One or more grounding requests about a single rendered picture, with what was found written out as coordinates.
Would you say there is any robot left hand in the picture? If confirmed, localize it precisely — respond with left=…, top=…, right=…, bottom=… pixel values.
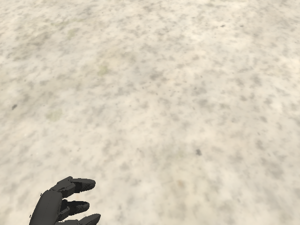
left=29, top=176, right=101, bottom=225

